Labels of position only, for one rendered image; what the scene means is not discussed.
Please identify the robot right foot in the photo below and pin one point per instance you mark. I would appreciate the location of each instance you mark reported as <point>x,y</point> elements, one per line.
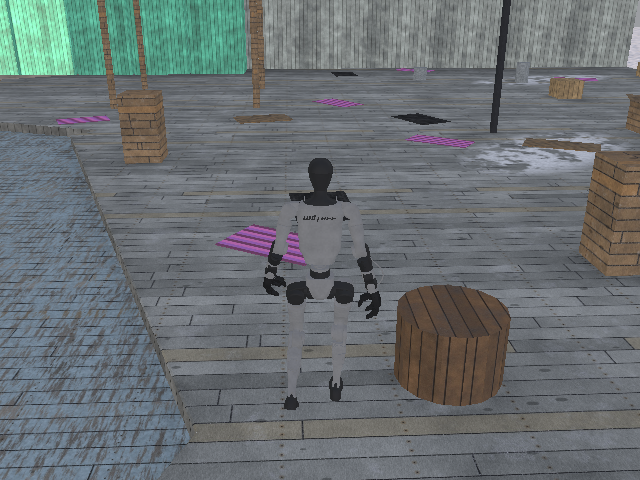
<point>335,393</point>

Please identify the humanoid robot head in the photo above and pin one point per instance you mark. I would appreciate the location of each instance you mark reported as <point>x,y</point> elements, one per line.
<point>320,173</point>

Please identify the left robot forearm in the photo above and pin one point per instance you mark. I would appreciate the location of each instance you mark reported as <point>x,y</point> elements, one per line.
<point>272,263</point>

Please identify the robot right hand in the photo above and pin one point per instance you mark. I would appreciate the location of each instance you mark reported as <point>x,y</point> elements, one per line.
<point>375,304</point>

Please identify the right robot forearm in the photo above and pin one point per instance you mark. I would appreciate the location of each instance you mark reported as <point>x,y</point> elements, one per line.
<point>367,272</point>

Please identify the left robot upper arm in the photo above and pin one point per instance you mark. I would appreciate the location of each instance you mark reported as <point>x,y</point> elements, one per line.
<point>288,211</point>

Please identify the right robot upper arm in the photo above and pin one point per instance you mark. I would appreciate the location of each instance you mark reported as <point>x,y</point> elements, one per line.
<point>351,211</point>

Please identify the robot left hand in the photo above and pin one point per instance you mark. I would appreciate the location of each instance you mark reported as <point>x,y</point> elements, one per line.
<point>278,281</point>

